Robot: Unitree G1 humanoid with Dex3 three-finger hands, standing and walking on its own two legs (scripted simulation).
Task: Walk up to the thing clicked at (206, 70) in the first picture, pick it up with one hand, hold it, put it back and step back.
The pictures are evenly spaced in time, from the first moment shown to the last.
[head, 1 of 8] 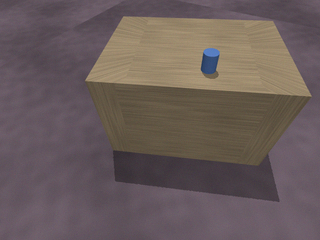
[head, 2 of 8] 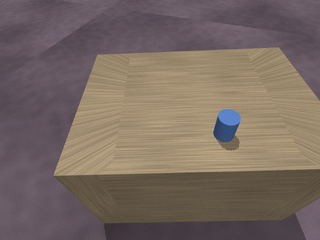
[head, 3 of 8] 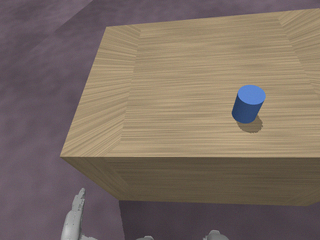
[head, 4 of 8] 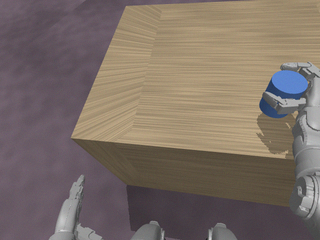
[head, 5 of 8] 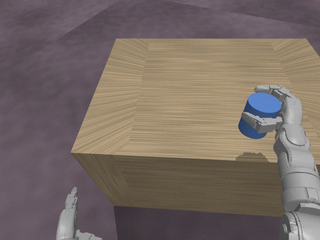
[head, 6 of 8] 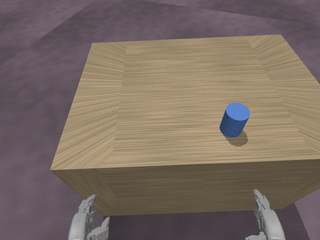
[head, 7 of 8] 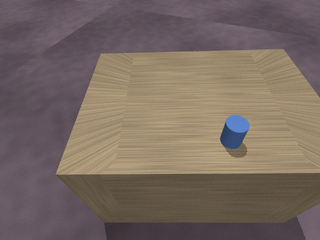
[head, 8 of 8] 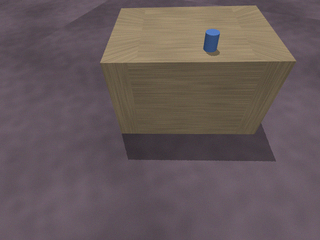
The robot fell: no
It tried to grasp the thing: yes
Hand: right
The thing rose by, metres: 0.22
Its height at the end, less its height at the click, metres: +0.00
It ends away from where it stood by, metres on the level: 0.02
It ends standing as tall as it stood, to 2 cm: yes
